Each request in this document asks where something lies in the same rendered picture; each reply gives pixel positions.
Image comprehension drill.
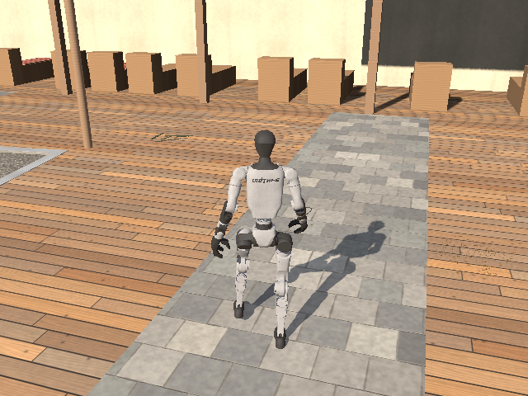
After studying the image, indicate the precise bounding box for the robot left foot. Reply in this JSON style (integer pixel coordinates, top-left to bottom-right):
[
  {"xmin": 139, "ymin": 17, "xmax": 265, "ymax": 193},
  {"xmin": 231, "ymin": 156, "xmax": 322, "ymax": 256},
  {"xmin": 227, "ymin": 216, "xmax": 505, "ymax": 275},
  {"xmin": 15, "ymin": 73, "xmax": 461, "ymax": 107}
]
[{"xmin": 233, "ymin": 300, "xmax": 244, "ymax": 318}]

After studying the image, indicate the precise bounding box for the right robot hand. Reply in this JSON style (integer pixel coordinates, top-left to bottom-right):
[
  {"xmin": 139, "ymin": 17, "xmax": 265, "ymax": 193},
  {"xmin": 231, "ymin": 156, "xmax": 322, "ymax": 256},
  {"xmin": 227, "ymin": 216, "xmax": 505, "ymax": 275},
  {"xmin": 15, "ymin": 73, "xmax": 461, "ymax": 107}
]
[{"xmin": 288, "ymin": 219, "xmax": 308, "ymax": 233}]

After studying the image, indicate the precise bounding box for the robot torso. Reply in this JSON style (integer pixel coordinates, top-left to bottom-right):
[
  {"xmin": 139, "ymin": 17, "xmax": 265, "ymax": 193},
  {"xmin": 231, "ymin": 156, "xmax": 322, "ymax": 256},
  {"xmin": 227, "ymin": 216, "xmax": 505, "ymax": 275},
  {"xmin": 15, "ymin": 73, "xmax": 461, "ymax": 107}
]
[{"xmin": 245, "ymin": 162, "xmax": 284, "ymax": 248}]

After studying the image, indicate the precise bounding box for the robot right forearm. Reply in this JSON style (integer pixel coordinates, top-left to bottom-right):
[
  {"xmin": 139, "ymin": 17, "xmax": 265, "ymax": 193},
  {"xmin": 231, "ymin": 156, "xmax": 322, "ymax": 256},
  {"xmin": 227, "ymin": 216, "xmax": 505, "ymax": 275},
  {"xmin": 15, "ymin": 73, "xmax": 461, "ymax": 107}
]
[{"xmin": 295, "ymin": 197, "xmax": 307, "ymax": 224}]

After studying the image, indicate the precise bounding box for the robot left forearm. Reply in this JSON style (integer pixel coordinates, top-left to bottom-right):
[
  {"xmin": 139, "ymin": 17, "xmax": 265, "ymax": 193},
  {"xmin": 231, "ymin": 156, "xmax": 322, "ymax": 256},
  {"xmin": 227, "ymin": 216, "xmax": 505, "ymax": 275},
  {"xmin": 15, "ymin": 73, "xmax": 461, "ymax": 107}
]
[{"xmin": 214, "ymin": 201, "xmax": 233, "ymax": 239}]

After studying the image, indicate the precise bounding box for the robot left upper arm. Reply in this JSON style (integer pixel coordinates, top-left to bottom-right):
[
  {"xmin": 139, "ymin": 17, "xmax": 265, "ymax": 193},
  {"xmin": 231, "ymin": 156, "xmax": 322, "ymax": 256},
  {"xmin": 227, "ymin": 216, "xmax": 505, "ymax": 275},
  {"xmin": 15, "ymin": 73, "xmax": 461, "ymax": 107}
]
[{"xmin": 225, "ymin": 166, "xmax": 248, "ymax": 213}]

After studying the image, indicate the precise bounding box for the robot right upper arm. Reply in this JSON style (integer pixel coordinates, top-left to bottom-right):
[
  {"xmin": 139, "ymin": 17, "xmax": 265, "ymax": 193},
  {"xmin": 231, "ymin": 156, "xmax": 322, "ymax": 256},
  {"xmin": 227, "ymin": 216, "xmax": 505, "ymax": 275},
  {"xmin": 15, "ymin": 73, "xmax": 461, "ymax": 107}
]
[{"xmin": 281, "ymin": 166, "xmax": 304, "ymax": 210}]

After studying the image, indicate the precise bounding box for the left robot hand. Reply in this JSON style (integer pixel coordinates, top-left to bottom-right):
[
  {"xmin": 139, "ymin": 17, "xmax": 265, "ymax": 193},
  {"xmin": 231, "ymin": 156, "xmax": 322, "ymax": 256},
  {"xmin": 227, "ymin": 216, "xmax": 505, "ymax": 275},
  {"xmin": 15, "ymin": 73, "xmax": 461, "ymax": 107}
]
[{"xmin": 211, "ymin": 236, "xmax": 230, "ymax": 258}]

